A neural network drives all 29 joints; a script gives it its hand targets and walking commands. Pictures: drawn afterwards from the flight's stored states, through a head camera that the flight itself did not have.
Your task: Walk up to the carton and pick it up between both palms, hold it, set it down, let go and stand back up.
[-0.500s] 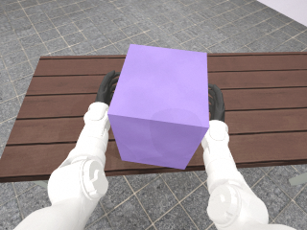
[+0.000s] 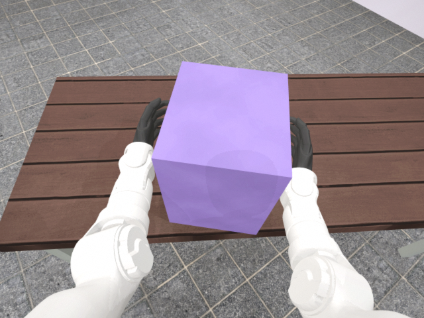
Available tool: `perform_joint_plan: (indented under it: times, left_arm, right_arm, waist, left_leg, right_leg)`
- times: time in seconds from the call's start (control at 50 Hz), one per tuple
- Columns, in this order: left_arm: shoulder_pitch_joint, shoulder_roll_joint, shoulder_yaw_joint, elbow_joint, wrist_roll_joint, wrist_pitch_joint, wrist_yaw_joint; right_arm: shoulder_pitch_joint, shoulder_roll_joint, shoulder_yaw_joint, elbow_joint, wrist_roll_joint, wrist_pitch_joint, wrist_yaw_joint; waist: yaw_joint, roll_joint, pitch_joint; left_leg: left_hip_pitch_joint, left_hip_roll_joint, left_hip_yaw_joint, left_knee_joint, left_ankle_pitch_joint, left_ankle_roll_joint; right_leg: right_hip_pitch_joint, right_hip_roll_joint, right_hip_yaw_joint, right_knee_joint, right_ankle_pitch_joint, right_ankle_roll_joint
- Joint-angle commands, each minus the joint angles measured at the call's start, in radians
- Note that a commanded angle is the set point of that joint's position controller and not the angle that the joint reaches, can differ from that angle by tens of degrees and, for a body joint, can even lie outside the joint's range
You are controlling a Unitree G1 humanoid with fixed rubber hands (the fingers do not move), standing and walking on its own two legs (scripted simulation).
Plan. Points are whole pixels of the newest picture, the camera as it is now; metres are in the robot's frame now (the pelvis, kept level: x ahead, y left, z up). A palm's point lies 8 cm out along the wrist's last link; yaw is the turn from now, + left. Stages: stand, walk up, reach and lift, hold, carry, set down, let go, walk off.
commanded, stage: reach and lift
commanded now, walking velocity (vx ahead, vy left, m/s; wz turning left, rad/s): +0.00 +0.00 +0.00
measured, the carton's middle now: (222, 155) +0.43 -0.04 +0.00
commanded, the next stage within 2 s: none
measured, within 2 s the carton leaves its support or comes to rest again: leaves its support in 0.56 s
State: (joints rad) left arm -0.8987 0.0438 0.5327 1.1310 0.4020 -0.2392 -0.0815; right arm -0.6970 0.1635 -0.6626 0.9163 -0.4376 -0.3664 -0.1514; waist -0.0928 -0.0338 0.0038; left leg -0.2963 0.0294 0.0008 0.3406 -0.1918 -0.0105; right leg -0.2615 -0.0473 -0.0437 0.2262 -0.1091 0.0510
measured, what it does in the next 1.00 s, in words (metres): stands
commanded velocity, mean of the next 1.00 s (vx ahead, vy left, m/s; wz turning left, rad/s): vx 0.00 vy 0.00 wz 0.00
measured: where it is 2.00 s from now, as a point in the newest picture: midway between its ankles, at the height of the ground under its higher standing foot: outside the picture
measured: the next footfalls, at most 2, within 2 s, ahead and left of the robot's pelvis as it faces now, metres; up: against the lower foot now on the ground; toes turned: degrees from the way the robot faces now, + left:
none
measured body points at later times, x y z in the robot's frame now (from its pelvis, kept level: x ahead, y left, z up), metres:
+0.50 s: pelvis -0.01 -0.01 +0.00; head +0.05 +0.01 +0.45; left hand +0.44 +0.12 +0.06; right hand +0.37 -0.18 +0.05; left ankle -0.02 +0.12 -0.75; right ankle -0.01 -0.15 -0.75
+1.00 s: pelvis -0.02 +0.00 +0.00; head -0.03 +0.01 +0.45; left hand +0.41 +0.13 +0.13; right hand +0.37 -0.18 +0.12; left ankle -0.02 +0.12 -0.75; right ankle -0.01 -0.15 -0.75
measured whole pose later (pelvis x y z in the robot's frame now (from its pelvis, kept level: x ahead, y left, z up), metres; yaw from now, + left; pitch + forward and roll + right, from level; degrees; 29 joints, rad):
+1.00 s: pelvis -0.02 +0.00 +0.00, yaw +0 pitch +0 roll -1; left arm -0.84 0.04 0.35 0.95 0.22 0.02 0.00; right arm -0.70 0.04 -0.33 0.87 -0.10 -0.12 -0.17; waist -0.06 -0.03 -0.02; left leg -0.13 0.03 0.03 0.30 -0.16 -0.01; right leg -0.11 -0.05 -0.04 0.21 -0.09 0.05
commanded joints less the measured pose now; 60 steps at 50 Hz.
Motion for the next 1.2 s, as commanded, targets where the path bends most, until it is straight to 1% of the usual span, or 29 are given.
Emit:
perform_joint_plan:
  times: [0.0,0.04,0.06,0.08,0.1,0.12,0.28,0.3,0.4,0.42,0.44,0.52,0.56,0.58,0.64,0.68,0.7,0.72,0.82,0.84,0.86,0.9,0.96,0.98,1.06,1.1,1.12,1.14,1.18]
  left_arm:
    - [-0.44,-0.499,-0.246,0.02,0.039,-0.029,-0.081]
    - [-0.39,-0.535,-0.245,0.087,0.036,-0.032,-0.072]
    - [-0.415,-0.528,-0.277,0.005,0.023,-0.045,-0.065]
    - [-0.398,-0.502,-0.249,0.072,0.03,-0.044,-0.06]
    - [-0.46,-0.531,-0.29,0.015,0.011,-0.064,-0.055]
    - [-0.42,-0.53,-0.271,0.058,0.017,-0.07,-0.054]
    - [-0.482,-0.536,-0.362,0.017,-0.044,-0.087,-0.054]
    - [-0.481,-0.531,-0.345,0.067,-0.042,-0.084,-0.063]
    - [-0.555,-0.542,-0.398,-0.007,-0.093,-0.104,-0.069]
    - [-0.5,-0.524,-0.368,0.075,-0.085,-0.087,-0.069]
    - [-0.541,-0.561,-0.417,-0.024,-0.106,-0.099,-0.066]
    - [-0.58,-0.514,-0.419,-0.016,-0.121,-0.119,-0.058]
    - [-0.519,-0.534,-0.382,0.051,-0.114,-0.082,-0.053]
    - [-0.558,-0.559,-0.441,-0.046,-0.134,-0.091,-0.05]
    - [-0.588,-0.551,-0.451,-0.055,-0.163,-0.089,-0.048]
    - [-0.572,-0.536,-0.433,-0.017,-0.147,-0.043,-0.059]
    - [-0.588,-0.595,-0.472,-0.127,-0.165,-0.035,-0.054]
    - [-0.569,-0.588,-0.458,-0.091,-0.165,-0.021,-0.05]
    - [-0.593,-0.615,-0.483,-0.165,-0.202,0.078,-0.061]
    - [-0.573,-0.632,-0.472,-0.185,-0.192,0.093,-0.058]
    - [-0.569,-0.63,-0.478,-0.204,-0.186,0.114,-0.055]
    - [-0.551,-0.627,-0.481,-0.264,-0.176,0.155,-0.064]
    - [-0.472,-0.615,-0.455,-0.282,-0.169,0.265,-0.089]
    - [-0.468,-0.609,-0.436,-0.283,-0.151,0.299,-0.091]
    - [-0.531,-0.631,-0.504,-0.388,-0.191,0.351,-0.107]
    - [-0.533,-0.664,-0.569,-0.489,-0.212,0.362,-0.081]
    - [-0.55,-0.633,-0.542,-0.469,-0.189,0.379,-0.079]
    - [-0.463,-0.635,-0.524,-0.435,-0.179,0.4,-0.077]
    - [-0.413,-0.62,-0.478,-0.423,-0.156,0.442,-0.093]
  right_arm:
    - [-0.445,0.452,0.315,0.088,-0.086,-0.066,0.127]
    - [-0.443,0.45,0.337,0.126,-0.071,-0.08,0.131]
    - [-0.425,0.45,0.351,0.108,-0.057,-0.095,0.126]
    - [-0.464,0.446,0.346,0.126,-0.056,-0.095,0.129]
    - [-0.506,0.467,0.359,0.067,-0.061,-0.119,0.123]
    - [-0.466,0.471,0.377,0.118,-0.061,-0.117,0.128]
    - [-0.528,0.447,0.425,0.085,-0.014,-0.117,0.111]
    - [-0.531,0.449,0.419,0.127,-0.028,-0.107,0.108]
    - [-0.571,0.479,0.483,0.023,0.022,-0.089,0.099]
    - [-0.567,0.454,0.499,0.04,0.027,-0.071,0.097]
    - [-0.596,0.489,0.529,-0.016,0.05,-0.08,0.098]
    - [-0.604,0.473,0.557,-0.012,0.08,-0.071,0.112]
    - [-0.605,0.447,0.568,-0.016,0.096,-0.038,0.113]
    - [-0.639,0.471,0.584,-0.045,0.121,-0.038,0.114]
    - [-0.64,0.463,0.627,-0.063,0.15,-0.011,0.124]
    - [-0.598,0.447,0.589,-0.006,0.144,0.045,0.125]
    - [-0.662,0.431,0.609,-0.093,0.172,0.031,0.128]
    - [-0.638,0.438,0.641,-0.049,0.189,0.054,0.134]
    - [-0.715,0.453,0.654,-0.167,0.24,0.125,0.131]
    - [-0.701,0.447,0.679,-0.143,0.25,0.136,0.141]
    - [-0.704,0.431,0.695,-0.188,0.266,0.139,0.141]
    - [-0.695,0.426,0.698,-0.197,0.285,0.174,0.134]
    - [-0.65,0.376,0.668,-0.189,0.317,0.227,0.133]
    - [-0.623,0.367,0.672,-0.184,0.314,0.245,0.128]
    - [-0.701,0.396,0.695,-0.277,0.349,0.26,0.13]
    - [-0.717,0.391,0.757,-0.322,0.398,0.255,0.135]
    - [-0.679,0.361,0.735,-0.272,0.392,0.272,0.135]
    - [-0.71,0.354,0.748,-0.31,0.422,0.276,0.133]
    - [-0.696,0.359,0.729,-0.311,0.42,0.301,0.128]
  waist:
    - [-0.019,0.116,-0.565]
    - [-0.003,0.123,-0.56]
    - [-0.012,0.129,-0.631]
    - [0.022,0.112,-0.557]
    - [-0.002,0.101,-0.637]
    - [0.021,0.082,-0.6]
    - [0.0,0.08,-0.639]
    - [-0.001,0.076,-0.607]
    - [-0.008,0.06,-0.695]
    - [-0.01,0.052,-0.669]
    - [-0.005,0.093,-0.747]
    - [0.027,0.063,-0.745]
    - [0.021,0.057,-0.695]
    - [0.015,0.075,-0.745]
    - [0.014,0.062,-0.728]
    - [0.018,0.07,-0.635]
    - [0.032,0.1,-0.726]
    - [0.052,0.079,-0.722]
    - [0.022,0.04,-0.611]
    - [0.048,0.06,-0.612]
    - [0.017,0.09,-0.627]
    - [0.015,0.043,-0.569]
    - [0.043,0.048,-0.455]
    - [0.018,0.002,-0.396]
    - [0.015,0.052,-0.448]
    - [0.007,0.1,-0.535]
    - [0.005,0.109,-0.487]
    - [0.043,0.066,-0.425]
    - [0.037,0.027,-0.387]
  left_leg:
    - [0.136,-0.033,0.112,0.02,0.485,-0.068]
    - [0.173,-0.03,0.106,0.035,0.519,-0.07]
    - [0.22,-0.033,0.104,0.058,0.596,-0.075]
    - [0.161,-0.019,0.102,0.042,0.552,-0.069]
    - [0.174,-0.028,0.105,0.052,0.56,-0.069]
    - [0.148,-0.03,0.108,0.031,0.545,-0.065]
    - [0.109,-0.033,0.101,0.025,0.502,-0.073]
    - [0.058,-0.037,0.111,-0.011,0.398,-0.055]
    - [0.037,-0.053,0.1,-0.007,0.352,-0.054]
    - [0.017,-0.053,0.097,-0.021,0.327,-0.044]
    - [0.043,-0.06,0.1,-0.008,0.381,-0.05]
    - [0.051,-0.047,0.091,0.001,0.41,-0.053]
    - [0.099,-0.049,0.083,-0.011,0.397,-0.052]
    - [0.096,-0.052,0.099,-0.004,0.386,-0.058]
    - [0.156,-0.053,0.081,0.009,0.431,-0.055]
    - [0.137,-0.06,0.093,-0.029,0.293,-0.038]
    - [0.165,-0.053,0.093,-0.025,0.335,-0.056]
    - [0.179,-0.051,0.089,-0.025,0.365,-0.05]
    - [0.18,-0.064,0.09,-0.04,0.244,-0.029]
    - [0.218,-0.06,0.086,-0.034,0.313,-0.036]
    - [0.269,-0.066,0.073,-0.02,0.375,-0.042]
    - [0.294,-0.07,0.077,-0.024,0.396,-0.04]
    - [0.311,-0.058,0.087,-0.051,0.352,-0.044]
    - [0.317,-0.062,0.089,-0.054,0.383,-0.042]
    - [0.309,-0.074,0.092,-0.057,0.314,-0.037]
    - [0.374,-0.066,0.066,-0.002,0.461,-0.065]
    - [0.381,-0.072,0.074,-0.011,0.406,-0.065]
    - [0.34,-0.064,0.07,-0.024,0.358,-0.05]
    - [0.294,-0.082,0.088,-0.067,0.235,-0.023]
  right_leg:
    - [0.296,0.077,-0.084,0.097,0.467,-0.012]
    - [0.233,0.087,-0.095,0.07,0.434,-0.014]
    - [0.254,0.097,-0.094,0.082,0.491,-0.019]
    - [0.239,0.089,-0.094,0.075,0.457,-0.015]
    - [0.272,0.093,-0.09,0.08,0.487,-0.019]
    - [0.295,0.087,-0.08,0.077,0.505,-0.023]
    - [0.337,0.075,-0.065,0.085,0.521,-0.028]
    - [0.35,0.072,-0.062,0.075,0.497,-0.026]
    - [0.413,0.063,-0.047,0.097,0.543,-0.016]
    - [0.418,0.063,-0.033,0.09,0.534,-0.013]
    - [0.425,0.061,-0.036,0.116,0.581,-0.013]
    - [0.415,0.063,-0.033,0.11,0.56,-0.021]
    - [0.381,0.072,-0.038,0.08,0.493,-0.02]
    - [0.388,0.07,-0.037,0.089,0.503,-0.028]
    - [0.325,0.072,-0.037,0.079,0.468,-0.029]
    - [0.323,0.073,-0.047,0.049,0.344,-0.029]
    - [0.344,0.074,-0.052,0.066,0.387,-0.042]
    - [0.333,0.076,-0.042,0.072,0.377,-0.044]
    - [0.334,0.074,-0.036,0.053,0.274,-0.029]
    - [0.32,0.082,-0.041,0.058,0.288,-0.033]
    - [0.297,0.089,-0.049,0.047,0.305,-0.034]
    - [0.331,0.094,-0.057,0.037,0.315,-0.028]
    - [0.345,0.095,-0.06,0.016,0.226,-0.034]
    - [0.338,0.102,-0.065,0.003,0.218,-0.027]
    - [0.357,0.088,-0.061,0.01,0.205,-0.025]
    - [0.354,0.103,-0.072,0.029,0.268,-0.021]
    - [0.325,0.101,-0.074,0.013,0.207,-0.023]
    - [0.339,0.105,-0.064,0.008,0.181,-0.023]
    - [0.395,0.093,-0.059,0.007,0.167,-0.02]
